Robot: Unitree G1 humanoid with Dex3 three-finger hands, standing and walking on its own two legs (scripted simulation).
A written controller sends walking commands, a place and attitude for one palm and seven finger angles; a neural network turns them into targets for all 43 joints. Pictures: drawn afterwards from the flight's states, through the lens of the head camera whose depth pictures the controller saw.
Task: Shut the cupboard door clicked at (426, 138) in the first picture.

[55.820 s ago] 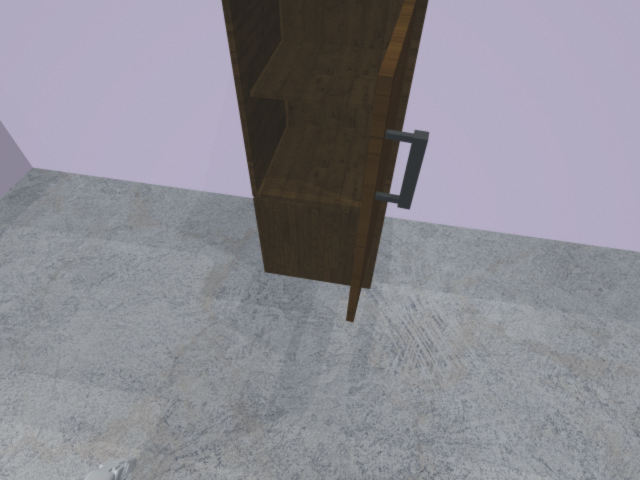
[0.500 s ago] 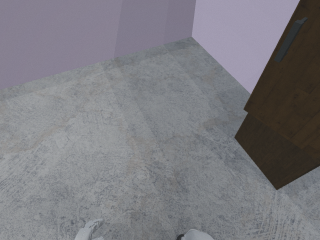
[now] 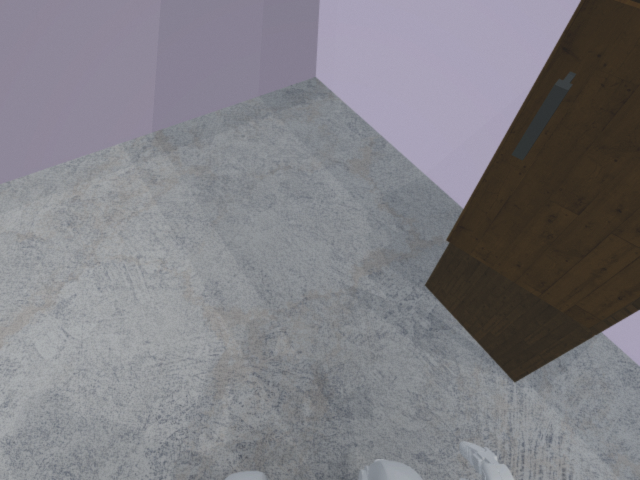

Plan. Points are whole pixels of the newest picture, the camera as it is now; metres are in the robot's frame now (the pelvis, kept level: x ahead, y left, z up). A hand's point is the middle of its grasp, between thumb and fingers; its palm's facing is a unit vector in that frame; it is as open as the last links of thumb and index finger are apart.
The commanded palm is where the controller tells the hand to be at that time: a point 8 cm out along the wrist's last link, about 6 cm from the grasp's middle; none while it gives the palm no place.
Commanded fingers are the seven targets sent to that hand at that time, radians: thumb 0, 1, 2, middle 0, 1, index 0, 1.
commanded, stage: turn to face it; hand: left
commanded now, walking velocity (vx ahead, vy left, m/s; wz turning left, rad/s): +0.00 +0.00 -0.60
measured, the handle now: (543, 117) +0.67 -0.29 +0.09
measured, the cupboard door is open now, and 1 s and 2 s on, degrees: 16 16 16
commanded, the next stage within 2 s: take the last steps up to it in 0.86 s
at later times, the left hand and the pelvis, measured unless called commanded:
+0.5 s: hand (233, 426) +0.19 +0.14 -0.16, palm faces -0.32 -0.91 -0.26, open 7.3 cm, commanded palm none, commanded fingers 0.00 0.90 0.90 -0.20 -0.30 -0.20 -0.30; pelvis +0.03 -0.02 +0.00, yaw -17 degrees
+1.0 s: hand (249, 415) +0.21 +0.12 -0.16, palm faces -0.50 -0.83 -0.26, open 7.3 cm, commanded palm none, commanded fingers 0.00 0.90 0.90 -0.20 -0.30 -0.20 -0.30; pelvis +0.04 -0.01 -0.01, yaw -30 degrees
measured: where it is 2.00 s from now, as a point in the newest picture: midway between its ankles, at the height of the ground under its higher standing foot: (380, 473)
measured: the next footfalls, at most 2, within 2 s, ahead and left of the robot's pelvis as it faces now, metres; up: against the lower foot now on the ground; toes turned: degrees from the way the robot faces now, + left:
right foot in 0.24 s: +0.06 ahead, -0.16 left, +0.00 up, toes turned -14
left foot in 0.60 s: +0.13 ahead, +0.11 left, +0.00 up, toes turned -17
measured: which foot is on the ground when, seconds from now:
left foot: down 0.00-0.24, up 0.26-0.58, down 0.60-0.94, up 0.96-1.00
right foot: up 0.00-0.22, down 0.24-0.60, up 0.62-0.90, down 0.92-1.00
